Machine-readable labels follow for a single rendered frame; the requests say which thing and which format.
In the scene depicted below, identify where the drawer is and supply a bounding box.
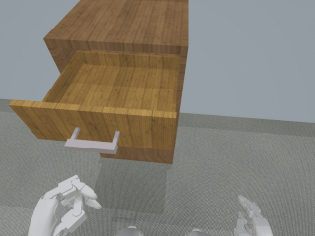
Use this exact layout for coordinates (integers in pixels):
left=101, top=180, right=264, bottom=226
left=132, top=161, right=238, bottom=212
left=9, top=50, right=179, bottom=150

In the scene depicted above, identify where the left robot hand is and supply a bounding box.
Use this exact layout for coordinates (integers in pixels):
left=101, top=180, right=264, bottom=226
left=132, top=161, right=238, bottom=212
left=28, top=175, right=102, bottom=236

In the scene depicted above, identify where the handle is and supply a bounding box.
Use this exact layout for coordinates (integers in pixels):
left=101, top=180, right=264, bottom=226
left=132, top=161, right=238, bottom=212
left=64, top=127, right=120, bottom=154

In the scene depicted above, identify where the right robot hand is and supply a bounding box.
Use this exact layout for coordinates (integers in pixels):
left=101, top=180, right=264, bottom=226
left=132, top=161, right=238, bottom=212
left=234, top=195, right=273, bottom=236

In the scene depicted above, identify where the cabinet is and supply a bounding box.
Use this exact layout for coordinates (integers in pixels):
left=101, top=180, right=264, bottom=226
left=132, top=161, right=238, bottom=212
left=43, top=0, right=189, bottom=164

